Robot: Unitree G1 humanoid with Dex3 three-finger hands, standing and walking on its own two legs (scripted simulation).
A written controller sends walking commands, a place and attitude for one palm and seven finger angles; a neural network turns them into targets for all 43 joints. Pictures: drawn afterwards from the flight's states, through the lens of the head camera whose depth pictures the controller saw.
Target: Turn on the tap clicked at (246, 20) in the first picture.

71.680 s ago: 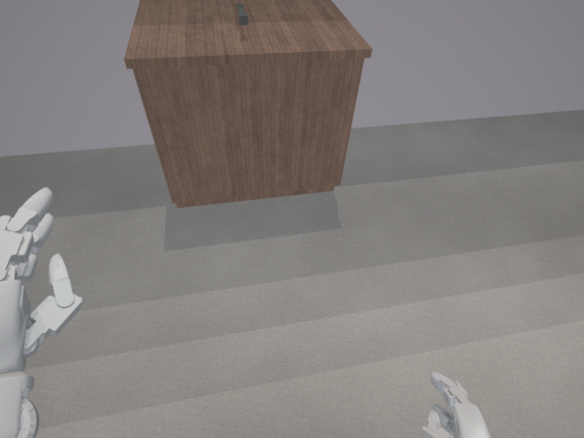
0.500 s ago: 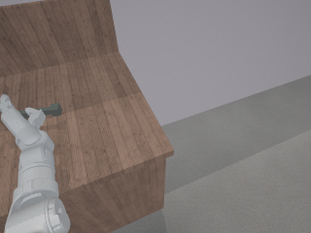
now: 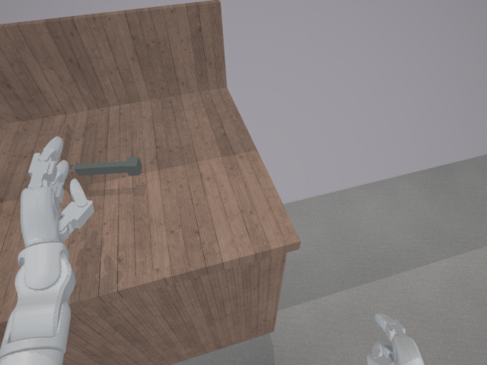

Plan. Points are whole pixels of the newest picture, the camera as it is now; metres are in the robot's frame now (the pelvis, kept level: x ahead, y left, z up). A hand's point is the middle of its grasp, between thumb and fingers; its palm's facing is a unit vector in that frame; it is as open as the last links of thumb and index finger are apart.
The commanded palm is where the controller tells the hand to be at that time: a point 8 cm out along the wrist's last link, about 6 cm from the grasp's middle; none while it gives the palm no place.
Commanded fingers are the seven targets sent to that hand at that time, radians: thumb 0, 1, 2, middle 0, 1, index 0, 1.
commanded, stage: draw the hand back beside the body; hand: left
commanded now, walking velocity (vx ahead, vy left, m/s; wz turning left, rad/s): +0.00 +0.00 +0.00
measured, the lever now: (133, 166) +0.47 +0.29 +0.04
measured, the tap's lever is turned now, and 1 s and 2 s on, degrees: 78 78 78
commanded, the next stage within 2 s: step back with the hand held close in 0.72 s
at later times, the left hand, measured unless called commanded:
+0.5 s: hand (67, 240) +0.22 +0.25 +0.16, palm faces +0.41 -0.83 -0.36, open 7.4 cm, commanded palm +0.18 +0.29 +0.17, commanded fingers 0.00 0.90 0.90 -0.20 -0.30 -0.20 -0.30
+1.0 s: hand (71, 246) +0.21 +0.24 +0.16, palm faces +0.38 -0.82 -0.42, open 7.4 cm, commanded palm +0.16 +0.28 +0.17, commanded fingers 0.00 0.90 0.90 -0.20 -0.30 -0.20 -0.30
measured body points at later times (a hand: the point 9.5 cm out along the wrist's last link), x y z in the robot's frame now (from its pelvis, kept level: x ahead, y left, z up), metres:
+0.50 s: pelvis +0.02 +0.01 +0.00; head +0.00 -0.02 +0.45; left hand +0.19 +0.29 +0.18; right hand +0.21 -0.22 -0.09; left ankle +0.01 +0.12 -0.74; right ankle +0.00 -0.10 -0.74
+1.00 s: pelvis +0.00 +0.00 +0.00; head -0.01 -0.03 +0.45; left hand +0.18 +0.28 +0.18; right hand +0.19 -0.23 -0.10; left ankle +0.01 +0.12 -0.74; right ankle +0.00 -0.10 -0.74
